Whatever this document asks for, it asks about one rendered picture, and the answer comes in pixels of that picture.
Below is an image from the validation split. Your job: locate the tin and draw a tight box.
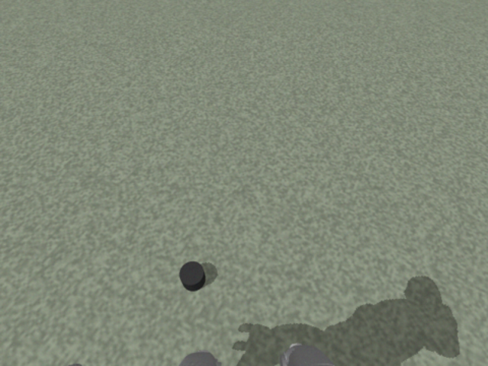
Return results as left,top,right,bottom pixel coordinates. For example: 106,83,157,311
179,262,206,291

